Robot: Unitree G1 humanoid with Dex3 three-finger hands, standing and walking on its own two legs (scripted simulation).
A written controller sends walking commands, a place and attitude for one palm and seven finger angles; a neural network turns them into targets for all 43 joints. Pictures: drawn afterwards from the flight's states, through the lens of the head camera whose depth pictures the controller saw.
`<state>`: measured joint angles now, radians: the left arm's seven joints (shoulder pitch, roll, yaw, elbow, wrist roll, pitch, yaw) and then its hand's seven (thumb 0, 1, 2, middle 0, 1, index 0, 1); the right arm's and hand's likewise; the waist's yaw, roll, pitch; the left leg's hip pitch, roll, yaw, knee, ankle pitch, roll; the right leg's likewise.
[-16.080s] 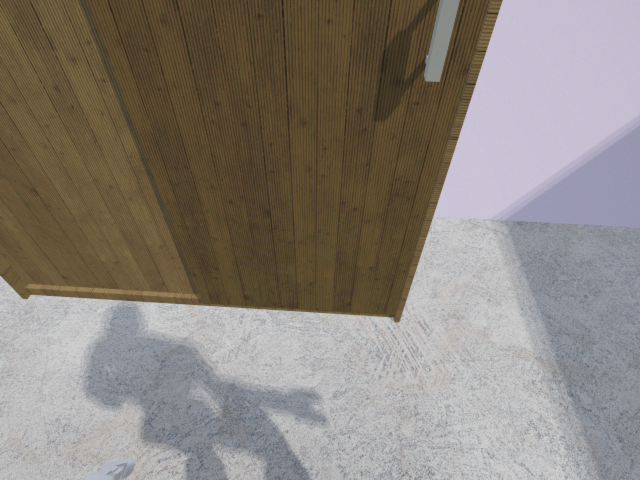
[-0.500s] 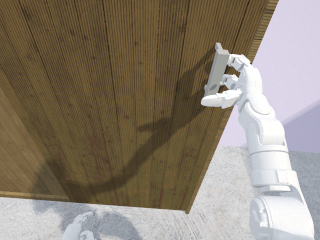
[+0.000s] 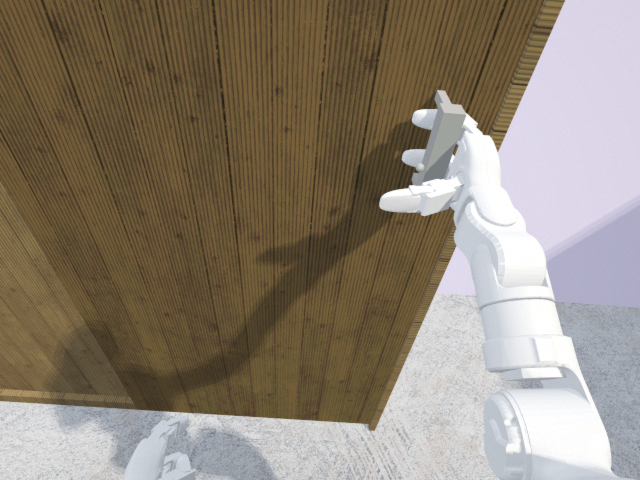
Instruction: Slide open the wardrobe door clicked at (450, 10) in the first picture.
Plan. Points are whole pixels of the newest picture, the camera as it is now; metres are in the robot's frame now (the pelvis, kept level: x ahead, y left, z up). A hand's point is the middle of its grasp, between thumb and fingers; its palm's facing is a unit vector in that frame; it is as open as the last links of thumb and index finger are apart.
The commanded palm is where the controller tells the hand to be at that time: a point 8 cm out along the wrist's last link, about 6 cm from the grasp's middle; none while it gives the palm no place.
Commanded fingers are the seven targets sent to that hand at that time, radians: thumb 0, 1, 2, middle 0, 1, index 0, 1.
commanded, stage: slide the fingers in behind the handle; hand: right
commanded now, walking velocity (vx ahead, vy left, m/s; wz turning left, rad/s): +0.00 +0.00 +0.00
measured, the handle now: (431, 152) +0.46 -0.09 +0.23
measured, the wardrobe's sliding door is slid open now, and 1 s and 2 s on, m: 0.00 0.00 0.00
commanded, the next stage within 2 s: grip the handle and tug to test in 0.42 s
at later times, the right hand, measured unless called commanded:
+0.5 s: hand (422, 169) +0.41 -0.08 +0.24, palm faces -0.03 +1.00 +0.01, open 14.0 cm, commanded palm +0.39 -0.13 +0.23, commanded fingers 0.00 0.50 -0.30 0.30 1.20 0.30 1.20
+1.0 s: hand (421, 166) +0.41 -0.07 +0.24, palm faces -0.04 +1.00 +0.01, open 8.8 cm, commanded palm +0.39 -0.13 +0.23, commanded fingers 0.00 -0.67 -0.80 0.43 1.37 0.43 1.37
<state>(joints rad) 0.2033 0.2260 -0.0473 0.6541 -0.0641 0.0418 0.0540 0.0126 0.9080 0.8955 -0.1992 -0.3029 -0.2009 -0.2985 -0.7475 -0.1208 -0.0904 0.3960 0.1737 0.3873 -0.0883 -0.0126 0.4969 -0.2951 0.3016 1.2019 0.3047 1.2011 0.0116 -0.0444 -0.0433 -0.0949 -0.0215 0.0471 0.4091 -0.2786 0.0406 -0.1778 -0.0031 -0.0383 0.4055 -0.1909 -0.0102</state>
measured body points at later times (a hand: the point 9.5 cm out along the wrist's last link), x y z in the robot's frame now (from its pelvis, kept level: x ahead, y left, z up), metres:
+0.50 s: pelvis +0.00 +0.01 +0.00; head -0.03 +0.03 +0.45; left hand +0.16 +0.24 -0.10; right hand +0.40 -0.13 +0.24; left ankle -0.03 +0.09 -0.74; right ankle +0.02 -0.12 -0.74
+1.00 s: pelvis +0.00 +0.00 +0.00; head -0.02 +0.02 +0.45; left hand +0.15 +0.23 -0.11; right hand +0.41 -0.13 +0.24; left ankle -0.03 +0.09 -0.74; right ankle +0.02 -0.12 -0.74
